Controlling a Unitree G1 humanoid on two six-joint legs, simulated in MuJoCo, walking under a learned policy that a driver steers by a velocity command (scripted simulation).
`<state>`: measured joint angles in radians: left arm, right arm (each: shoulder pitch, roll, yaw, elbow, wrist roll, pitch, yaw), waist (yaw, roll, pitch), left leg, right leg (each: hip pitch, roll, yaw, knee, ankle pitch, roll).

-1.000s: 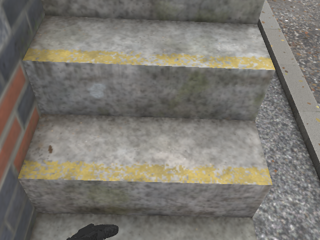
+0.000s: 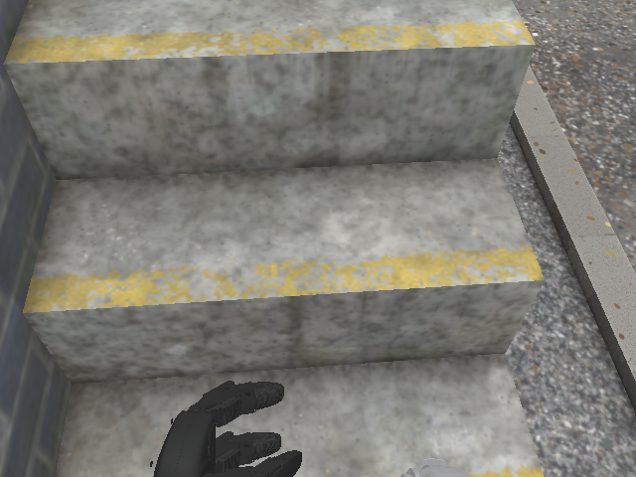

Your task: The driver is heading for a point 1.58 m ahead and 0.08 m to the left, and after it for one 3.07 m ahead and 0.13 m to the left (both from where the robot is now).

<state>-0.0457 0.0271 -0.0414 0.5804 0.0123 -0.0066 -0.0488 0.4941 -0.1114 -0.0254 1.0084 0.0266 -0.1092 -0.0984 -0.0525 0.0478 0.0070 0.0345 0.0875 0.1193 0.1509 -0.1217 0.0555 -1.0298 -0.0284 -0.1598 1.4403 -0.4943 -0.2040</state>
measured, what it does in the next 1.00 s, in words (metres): climbs: left foot 0.21 m higher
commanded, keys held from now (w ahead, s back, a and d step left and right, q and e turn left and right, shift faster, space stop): w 1.00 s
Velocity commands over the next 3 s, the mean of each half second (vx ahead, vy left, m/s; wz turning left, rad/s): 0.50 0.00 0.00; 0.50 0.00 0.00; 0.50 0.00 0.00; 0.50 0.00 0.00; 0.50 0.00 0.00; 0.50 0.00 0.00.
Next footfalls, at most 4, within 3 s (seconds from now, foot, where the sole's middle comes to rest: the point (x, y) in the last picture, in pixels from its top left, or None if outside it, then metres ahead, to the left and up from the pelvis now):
0.50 left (254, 457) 0.38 0.10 -0.40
1.04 right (415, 219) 0.65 -0.14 -0.19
1.60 left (202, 7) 0.87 0.15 0.01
2.20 right None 1.10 -0.05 0.22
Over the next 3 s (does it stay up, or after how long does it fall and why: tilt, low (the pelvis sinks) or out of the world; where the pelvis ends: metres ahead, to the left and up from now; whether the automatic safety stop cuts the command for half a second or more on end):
stays up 1.29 0.04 1.18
